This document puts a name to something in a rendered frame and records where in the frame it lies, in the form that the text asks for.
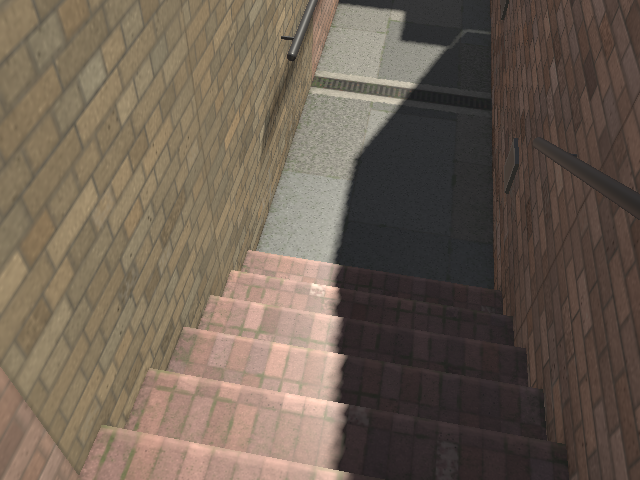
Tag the stairs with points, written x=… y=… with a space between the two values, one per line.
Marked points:
x=308 y=370

